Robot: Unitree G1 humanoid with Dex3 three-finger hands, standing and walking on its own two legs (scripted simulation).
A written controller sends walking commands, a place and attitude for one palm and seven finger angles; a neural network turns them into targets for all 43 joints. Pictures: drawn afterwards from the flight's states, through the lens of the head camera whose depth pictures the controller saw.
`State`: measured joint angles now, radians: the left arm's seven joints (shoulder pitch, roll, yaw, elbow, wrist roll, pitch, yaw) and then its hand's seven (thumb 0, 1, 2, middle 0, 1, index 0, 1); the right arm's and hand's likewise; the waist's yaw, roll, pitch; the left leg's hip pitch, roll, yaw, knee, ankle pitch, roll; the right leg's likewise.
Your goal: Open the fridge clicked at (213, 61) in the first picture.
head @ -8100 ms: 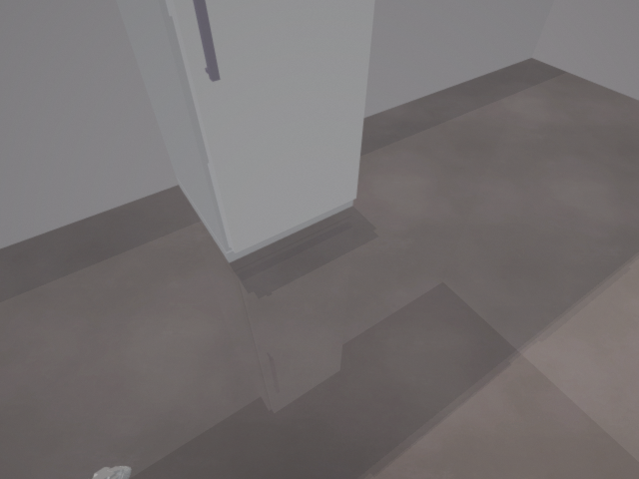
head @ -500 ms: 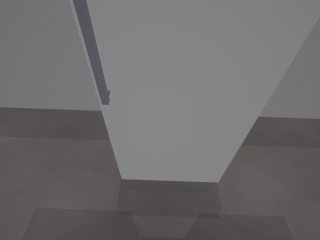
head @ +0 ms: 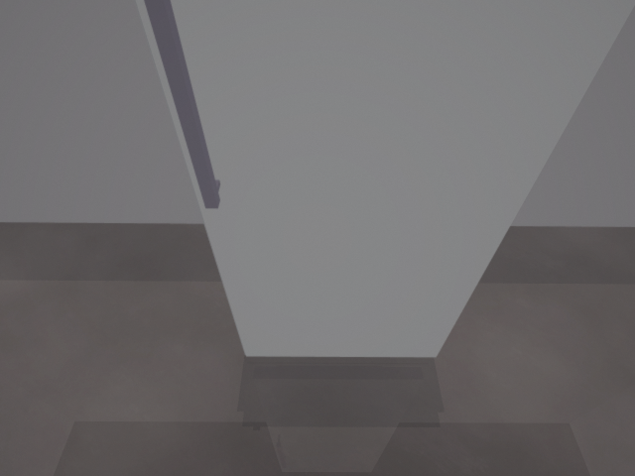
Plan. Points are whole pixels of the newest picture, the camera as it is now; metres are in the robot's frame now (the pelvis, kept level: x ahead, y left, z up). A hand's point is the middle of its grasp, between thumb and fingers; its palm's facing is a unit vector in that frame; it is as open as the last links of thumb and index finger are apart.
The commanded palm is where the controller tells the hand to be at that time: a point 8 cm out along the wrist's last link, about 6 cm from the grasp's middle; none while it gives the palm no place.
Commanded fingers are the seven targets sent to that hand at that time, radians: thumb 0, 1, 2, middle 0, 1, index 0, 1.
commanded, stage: come to a stop and stand still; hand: left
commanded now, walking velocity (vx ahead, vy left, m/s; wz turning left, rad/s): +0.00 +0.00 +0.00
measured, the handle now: (178, 56) +0.54 +0.21 +0.26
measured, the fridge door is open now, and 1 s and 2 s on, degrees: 0 0 0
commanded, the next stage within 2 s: look again from close up in 0.52 s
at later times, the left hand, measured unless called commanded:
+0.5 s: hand out of the picture +0.06 +0.20 -0.16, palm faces +0.01 -0.97 -0.25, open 7.4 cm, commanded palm none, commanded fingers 0.00 0.90 0.90 -0.20 -0.30 -0.20 -0.30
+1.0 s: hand out of the picture +0.03 +0.17 -0.17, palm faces +0.01 -0.97 -0.22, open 7.4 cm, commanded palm none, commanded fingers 0.00 0.90 0.90 -0.20 -0.30 -0.20 -0.30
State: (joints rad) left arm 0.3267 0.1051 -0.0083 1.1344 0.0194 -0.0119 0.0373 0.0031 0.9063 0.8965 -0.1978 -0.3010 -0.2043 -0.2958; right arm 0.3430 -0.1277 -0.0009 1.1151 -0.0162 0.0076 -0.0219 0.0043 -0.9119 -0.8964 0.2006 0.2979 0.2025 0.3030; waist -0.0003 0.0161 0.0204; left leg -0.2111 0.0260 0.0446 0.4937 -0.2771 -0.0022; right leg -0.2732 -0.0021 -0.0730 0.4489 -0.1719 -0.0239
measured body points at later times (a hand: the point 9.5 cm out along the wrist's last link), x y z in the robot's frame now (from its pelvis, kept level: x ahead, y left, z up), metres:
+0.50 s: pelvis +0.02 +0.01 +0.00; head +0.02 -0.01 +0.45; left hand +0.06 +0.25 -0.14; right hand +0.03 -0.21 -0.17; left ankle -0.01 +0.12 -0.74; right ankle +0.04 -0.11 -0.74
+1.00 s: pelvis +0.02 -0.02 +0.00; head +0.02 -0.03 +0.45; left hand +0.03 +0.22 -0.15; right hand +0.03 -0.25 -0.16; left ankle -0.01 +0.12 -0.74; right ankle +0.04 -0.11 -0.74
